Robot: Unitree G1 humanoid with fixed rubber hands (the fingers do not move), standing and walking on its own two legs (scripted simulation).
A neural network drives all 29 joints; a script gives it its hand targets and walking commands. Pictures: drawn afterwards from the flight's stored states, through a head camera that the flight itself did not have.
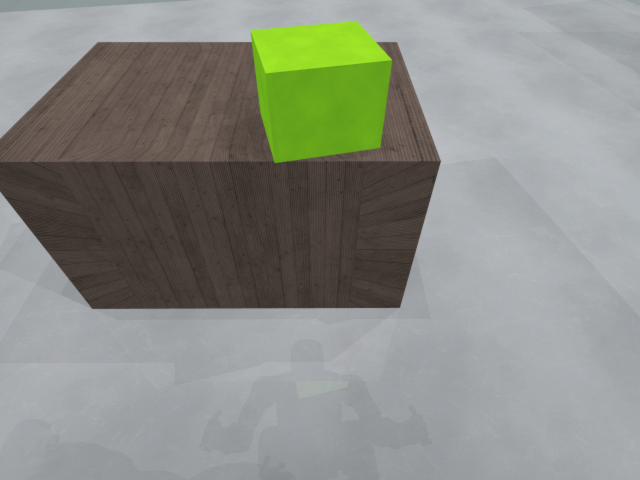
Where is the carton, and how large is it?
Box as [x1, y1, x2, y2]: [250, 21, 391, 162]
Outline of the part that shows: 356,21 250,30 260,112 275,162 379,147 391,59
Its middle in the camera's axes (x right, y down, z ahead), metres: -0.01 -0.38 +0.98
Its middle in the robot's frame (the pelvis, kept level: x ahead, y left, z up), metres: +1.00 +0.00 +0.01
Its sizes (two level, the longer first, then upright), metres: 0.278 0.253 0.224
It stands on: a pedestal, 0.67 m high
